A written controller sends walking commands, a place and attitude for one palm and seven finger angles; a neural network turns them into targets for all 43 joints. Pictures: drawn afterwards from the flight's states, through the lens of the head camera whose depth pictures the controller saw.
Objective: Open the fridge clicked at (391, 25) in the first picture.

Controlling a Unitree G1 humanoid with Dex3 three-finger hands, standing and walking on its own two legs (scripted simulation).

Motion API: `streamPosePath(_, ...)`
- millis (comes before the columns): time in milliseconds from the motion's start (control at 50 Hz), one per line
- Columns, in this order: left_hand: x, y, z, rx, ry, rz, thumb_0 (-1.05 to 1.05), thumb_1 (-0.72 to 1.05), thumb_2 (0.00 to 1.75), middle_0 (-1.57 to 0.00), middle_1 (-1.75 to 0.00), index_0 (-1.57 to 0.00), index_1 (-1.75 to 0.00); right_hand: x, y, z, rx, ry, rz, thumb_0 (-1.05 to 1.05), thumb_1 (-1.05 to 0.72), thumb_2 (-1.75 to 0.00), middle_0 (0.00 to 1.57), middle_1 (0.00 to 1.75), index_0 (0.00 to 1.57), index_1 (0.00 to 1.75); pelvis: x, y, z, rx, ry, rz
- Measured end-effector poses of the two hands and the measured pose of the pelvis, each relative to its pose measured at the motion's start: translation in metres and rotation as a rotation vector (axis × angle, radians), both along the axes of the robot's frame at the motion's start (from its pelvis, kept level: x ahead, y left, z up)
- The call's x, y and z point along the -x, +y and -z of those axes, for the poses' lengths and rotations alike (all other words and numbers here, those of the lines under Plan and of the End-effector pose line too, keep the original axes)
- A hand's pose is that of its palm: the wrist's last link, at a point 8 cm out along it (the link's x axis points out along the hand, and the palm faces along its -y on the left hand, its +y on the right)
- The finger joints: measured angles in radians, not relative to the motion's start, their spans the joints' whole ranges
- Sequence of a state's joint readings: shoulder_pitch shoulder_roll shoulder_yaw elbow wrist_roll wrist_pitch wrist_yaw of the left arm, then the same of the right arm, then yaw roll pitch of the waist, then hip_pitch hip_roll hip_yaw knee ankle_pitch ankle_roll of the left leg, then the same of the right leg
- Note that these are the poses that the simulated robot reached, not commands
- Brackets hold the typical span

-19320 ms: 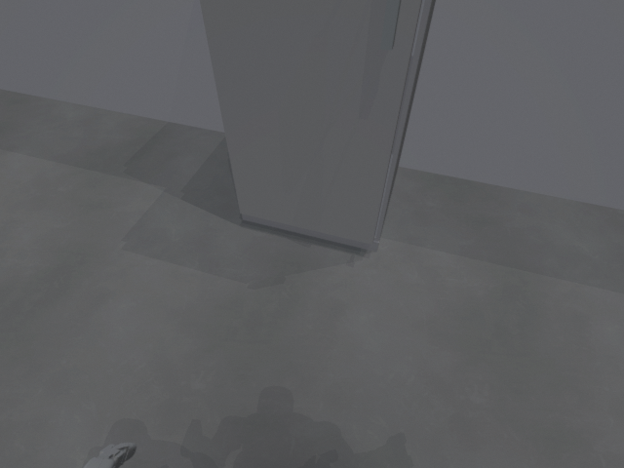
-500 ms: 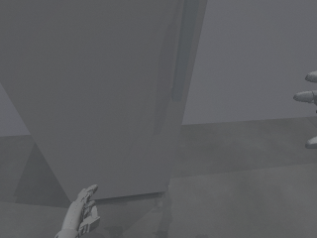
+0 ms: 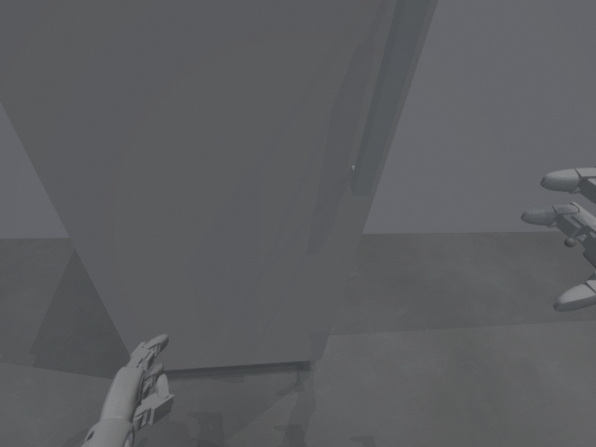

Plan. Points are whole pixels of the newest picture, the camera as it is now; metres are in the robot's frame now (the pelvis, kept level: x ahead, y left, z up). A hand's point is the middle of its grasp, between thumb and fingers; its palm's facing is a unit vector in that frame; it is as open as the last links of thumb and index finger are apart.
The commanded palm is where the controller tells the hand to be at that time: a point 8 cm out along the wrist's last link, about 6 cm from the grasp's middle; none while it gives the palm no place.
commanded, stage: move the hooked fingers beside the handle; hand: right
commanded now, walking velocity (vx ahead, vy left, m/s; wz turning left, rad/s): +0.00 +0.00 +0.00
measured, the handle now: (383, 83) +0.52 -0.09 +0.27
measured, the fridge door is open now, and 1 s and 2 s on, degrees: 0 0 0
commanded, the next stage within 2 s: none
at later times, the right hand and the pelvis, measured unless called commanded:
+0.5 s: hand (544, 198) +0.32 -0.24 +0.25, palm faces -0.05 +0.99 -0.10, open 13.9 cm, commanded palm +0.30 -0.29 +0.25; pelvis +0.01 -0.02 +0.00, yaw +0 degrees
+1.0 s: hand (484, 178) +0.37 -0.21 +0.23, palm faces -0.06 +1.00 -0.07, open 14.0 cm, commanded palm +0.35 -0.25 +0.24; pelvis +0.01 -0.01 +0.00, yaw +0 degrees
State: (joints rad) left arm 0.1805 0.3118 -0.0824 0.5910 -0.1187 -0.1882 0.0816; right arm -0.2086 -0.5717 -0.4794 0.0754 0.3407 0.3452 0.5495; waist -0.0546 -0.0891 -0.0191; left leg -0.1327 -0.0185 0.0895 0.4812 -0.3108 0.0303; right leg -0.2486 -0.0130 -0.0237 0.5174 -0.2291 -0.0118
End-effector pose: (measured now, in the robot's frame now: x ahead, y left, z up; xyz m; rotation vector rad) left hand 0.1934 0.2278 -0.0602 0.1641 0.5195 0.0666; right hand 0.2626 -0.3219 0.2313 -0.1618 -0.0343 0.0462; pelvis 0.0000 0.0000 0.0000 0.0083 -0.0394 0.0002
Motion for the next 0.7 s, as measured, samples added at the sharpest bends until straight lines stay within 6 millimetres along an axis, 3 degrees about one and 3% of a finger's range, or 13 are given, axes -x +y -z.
streamPosePath(60, -0.004, -0.003, -0.004, -0.001, -0.012, -0.005, 0.01, 0.91, 0.90, -0.20, -0.30, -0.20, -0.30, 0.000, 0.006, -0.009, -0.001, -0.088, -0.038, -0.02, 0.50, -0.30, 0.30, 1.20, 0.30, 1.20, -0.006, 0.000, 0.000, 0.002, 0.001, -0.007)
streamPosePath(160, -0.013, -0.010, -0.010, 0.007, -0.038, 0.003, 0.01, 0.90, 0.90, -0.20, -0.30, -0.20, -0.30, -0.001, -0.007, -0.026, -0.025, -0.170, 0.011, -0.01, 0.50, -0.30, 0.30, 1.20, 0.31, 1.20, -0.014, -0.003, 0.000, 0.002, -0.004, -0.007)
streamPosePath(240, -0.019, -0.018, -0.008, 0.015, -0.031, 0.018, 0.01, 0.90, 0.90, -0.20, -0.30, -0.20, -0.30, -0.010, -0.007, -0.015, -0.029, -0.072, 0.029, -0.01, 0.50, -0.30, 0.30, 1.20, 0.30, 1.20, -0.013, -0.009, 0.000, 0.001, -0.001, 0.004)
streamPosePath(340, -0.022, -0.029, -0.006, 0.015, -0.014, 0.030, 0.01, 0.90, 0.90, -0.20, -0.30, -0.20, -0.30, -0.020, 0.015, 0.005, -0.026, -0.012, -0.039, -0.01, 0.50, -0.30, 0.30, 1.20, 0.30, 1.20, -0.010, -0.015, 0.000, 0.002, 0.006, 0.010)
streamPosePath(420, -0.020, -0.039, -0.007, 0.013, -0.010, 0.041, 0.01, 0.90, 0.90, -0.20, -0.30, -0.20, -0.30, -0.026, 0.027, -0.006, -0.042, -0.113, -0.065, -0.02, 0.50, -0.30, 0.30, 1.20, 0.30, 1.20, -0.010, -0.017, -0.001, 0.003, 0.003, 0.008)
streamPosePath(480, -0.018, -0.044, -0.007, 0.016, -0.001, 0.043, 0.01, 0.90, 0.90, -0.20, -0.30, -0.20, -0.30, -0.035, 0.026, -0.018, -0.060, -0.157, -0.040, -0.02, 0.50, -0.30, 0.30, 1.20, 0.30, 1.20, -0.011, -0.017, -0.001, 0.003, 0.000, 0.007)
streamPosePath(580, -0.011, -0.043, -0.001, 0.027, 0.037, 0.025, 0.01, 0.90, 0.90, -0.20, -0.30, -0.21, -0.30, -0.055, 0.018, -0.013, -0.069, -0.046, 0.016, -0.01, 0.50, -0.30, 0.30, 1.20, 0.30, 1.20, -0.009, -0.019, -0.002, 0.002, 0.006, 0.007)
streamPosePath(700, 0.002, -0.032, 0.004, 0.003, 0.079, -0.008, 0.01, 0.90, 0.90, -0.20, -0.30, -0.21, -0.30, -0.067, 0.037, 0.002, -0.074, -0.005, -0.038, -0.01, 0.50, -0.30, 0.30, 1.20, 0.30, 1.20, -0.007, -0.021, -0.002, 0.003, 0.011, 0.003)
